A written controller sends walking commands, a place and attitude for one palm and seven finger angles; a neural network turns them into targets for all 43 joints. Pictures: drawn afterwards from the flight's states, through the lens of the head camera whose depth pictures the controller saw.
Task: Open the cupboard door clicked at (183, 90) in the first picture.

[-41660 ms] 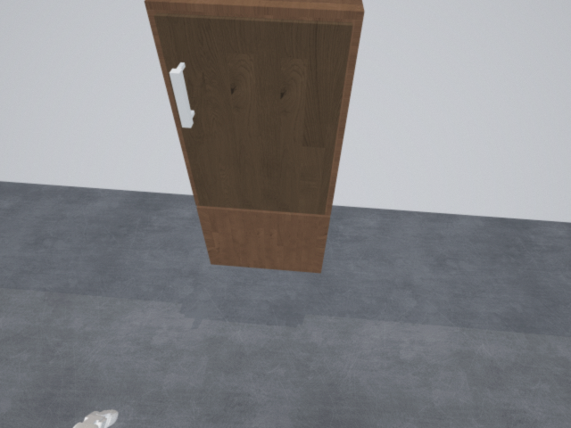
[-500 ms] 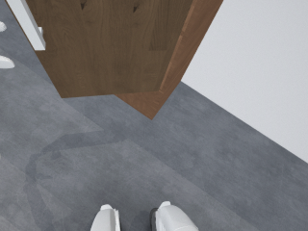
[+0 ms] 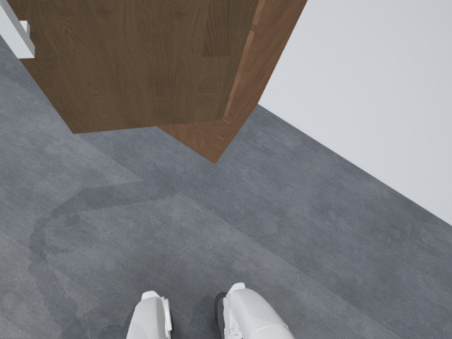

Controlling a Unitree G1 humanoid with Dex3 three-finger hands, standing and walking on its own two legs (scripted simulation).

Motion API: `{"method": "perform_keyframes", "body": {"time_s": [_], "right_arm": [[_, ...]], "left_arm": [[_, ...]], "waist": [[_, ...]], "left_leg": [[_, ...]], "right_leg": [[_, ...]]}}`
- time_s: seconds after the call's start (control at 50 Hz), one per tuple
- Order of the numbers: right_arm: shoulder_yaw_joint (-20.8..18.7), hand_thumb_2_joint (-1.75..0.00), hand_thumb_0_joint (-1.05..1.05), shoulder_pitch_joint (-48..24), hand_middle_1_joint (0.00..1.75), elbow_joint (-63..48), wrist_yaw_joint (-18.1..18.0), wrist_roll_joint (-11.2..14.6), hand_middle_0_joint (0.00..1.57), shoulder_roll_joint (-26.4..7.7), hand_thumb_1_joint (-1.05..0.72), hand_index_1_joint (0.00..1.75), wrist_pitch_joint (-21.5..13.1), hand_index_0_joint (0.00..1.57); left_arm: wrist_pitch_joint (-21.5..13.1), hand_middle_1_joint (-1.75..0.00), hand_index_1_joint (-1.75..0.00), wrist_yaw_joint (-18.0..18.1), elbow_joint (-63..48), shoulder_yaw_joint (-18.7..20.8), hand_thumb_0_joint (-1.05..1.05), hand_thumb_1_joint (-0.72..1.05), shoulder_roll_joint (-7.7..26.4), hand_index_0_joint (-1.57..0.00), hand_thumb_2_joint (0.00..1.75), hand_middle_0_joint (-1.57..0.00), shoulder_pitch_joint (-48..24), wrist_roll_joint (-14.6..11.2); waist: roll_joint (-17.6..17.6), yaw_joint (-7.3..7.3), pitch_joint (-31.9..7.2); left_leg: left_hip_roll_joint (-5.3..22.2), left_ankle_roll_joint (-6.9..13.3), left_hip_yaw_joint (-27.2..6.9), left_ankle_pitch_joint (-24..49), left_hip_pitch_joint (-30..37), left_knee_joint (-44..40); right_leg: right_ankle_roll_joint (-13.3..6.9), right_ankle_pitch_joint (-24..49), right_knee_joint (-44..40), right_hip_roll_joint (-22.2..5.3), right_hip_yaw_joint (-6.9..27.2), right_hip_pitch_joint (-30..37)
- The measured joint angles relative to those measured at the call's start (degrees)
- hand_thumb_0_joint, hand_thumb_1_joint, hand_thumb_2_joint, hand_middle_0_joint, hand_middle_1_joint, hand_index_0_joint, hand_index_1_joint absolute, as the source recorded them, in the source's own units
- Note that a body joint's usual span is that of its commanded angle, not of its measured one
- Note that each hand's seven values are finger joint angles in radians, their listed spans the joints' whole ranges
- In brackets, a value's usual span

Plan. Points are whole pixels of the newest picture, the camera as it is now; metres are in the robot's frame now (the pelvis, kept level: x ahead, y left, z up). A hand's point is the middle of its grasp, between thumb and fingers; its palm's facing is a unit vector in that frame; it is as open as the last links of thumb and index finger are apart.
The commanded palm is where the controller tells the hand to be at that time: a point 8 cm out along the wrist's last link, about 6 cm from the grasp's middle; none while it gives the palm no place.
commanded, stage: move the hooked fingers beside the handle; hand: left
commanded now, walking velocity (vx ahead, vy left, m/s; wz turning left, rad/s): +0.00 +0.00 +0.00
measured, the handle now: (0, 0) +0.61 +0.25 +0.11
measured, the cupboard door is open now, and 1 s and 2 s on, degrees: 44 44 45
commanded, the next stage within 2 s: slide the fingers in behind the handle in 0.08 s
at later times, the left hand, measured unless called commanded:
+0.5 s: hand out of the picture +0.55 +0.29 +0.10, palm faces +0.05 -1.00 +0.00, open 14.0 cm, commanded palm +0.53 +0.32 +0.10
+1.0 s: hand (4, 36) +0.55 +0.24 +0.11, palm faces +0.06 -1.00 +0.00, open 14.0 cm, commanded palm +0.53 +0.28 +0.10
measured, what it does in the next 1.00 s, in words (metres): stands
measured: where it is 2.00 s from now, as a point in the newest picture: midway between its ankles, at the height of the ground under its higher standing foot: outside the picture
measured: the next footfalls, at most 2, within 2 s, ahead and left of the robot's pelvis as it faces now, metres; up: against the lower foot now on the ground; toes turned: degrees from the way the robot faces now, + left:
none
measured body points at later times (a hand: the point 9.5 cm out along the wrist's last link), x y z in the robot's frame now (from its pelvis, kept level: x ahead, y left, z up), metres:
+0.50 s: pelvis +0.01 +0.01 +0.00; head +0.18 +0.05 +0.42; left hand +0.54 +0.34 +0.11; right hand -0.02 -0.25 -0.08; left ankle +0.00 +0.10 -0.67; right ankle +0.00 -0.12 -0.67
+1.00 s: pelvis +0.01 +0.00 +0.01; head +0.16 +0.03 +0.43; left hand +0.54 +0.30 +0.11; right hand -0.03 -0.26 -0.09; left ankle +0.00 +0.10 -0.67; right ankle +0.00 -0.12 -0.67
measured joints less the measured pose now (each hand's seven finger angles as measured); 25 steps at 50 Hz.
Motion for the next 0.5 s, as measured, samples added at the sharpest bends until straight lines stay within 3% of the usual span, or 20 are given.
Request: {"method": "perform_keyframes", "body": {"time_s": [0.2, 0.5], "right_arm": [[-0.1, -0.90, 0.00, 0.8, 0.30, -0.1, 0.0, -0.2, 0.21, 0.1, -0.90, 0.30, 0.1, 0.21], [-0.8, -0.90, 0.00, 0.9, 0.30, 0.2, 1.2, -0.9, 0.21, 1.1, -0.90, 0.30, -0.1, 0.21]], "left_arm": [[1.3, -1.20, -1.20, -1.3, -1.7, 1.3, -0.01, -0.49, 0.2, -0.30, 0.30, -0.30, 1.4, 0.0], [1.4, -1.20, -1.20, 2.1, -4.6, -2.1, -0.01, -0.50, -6.4, -0.30, 0.30, -0.30, 3.0, -1.0]], "waist": [[0.0, -0.16, -0.7], [0.4, 0.63, -1.6]], "left_leg": [[0.3, -0.1, -0.1, -0.4, -1.0, 0.4], [-0.5, 0.5, 0.2, -0.4, 1.1, -0.9]], "right_leg": [[0.0, -0.1, 0.0, 0.3, 0.0, -1.0], [0.6, -0.1, -1.5, -0.4, 0.3, 1.4]]}}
